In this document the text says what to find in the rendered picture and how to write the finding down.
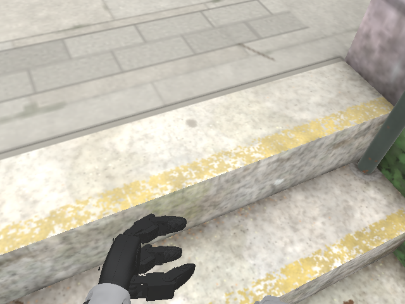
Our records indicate stairs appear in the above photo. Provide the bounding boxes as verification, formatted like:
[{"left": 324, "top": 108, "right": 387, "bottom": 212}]
[{"left": 0, "top": 113, "right": 405, "bottom": 304}]

